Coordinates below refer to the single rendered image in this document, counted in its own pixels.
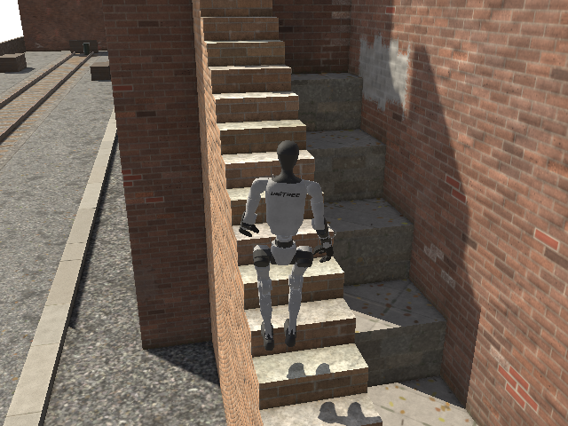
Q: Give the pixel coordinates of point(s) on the right robot hand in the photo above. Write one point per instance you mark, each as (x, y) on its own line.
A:
(321, 250)

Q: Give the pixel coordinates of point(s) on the right robot upper arm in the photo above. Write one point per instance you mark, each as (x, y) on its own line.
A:
(314, 190)

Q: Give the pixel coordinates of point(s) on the left robot hand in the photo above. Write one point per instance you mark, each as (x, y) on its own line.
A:
(252, 228)

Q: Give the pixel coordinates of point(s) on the robot torso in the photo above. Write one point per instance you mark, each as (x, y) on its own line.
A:
(284, 214)

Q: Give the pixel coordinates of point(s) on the left robot upper arm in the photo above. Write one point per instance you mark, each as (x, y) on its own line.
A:
(254, 197)

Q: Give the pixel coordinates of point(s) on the robot left forearm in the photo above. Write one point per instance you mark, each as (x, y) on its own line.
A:
(244, 226)

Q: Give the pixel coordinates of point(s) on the robot right forearm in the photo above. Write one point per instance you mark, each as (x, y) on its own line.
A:
(324, 236)

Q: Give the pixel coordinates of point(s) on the robot right foot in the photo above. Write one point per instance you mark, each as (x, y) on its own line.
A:
(290, 340)

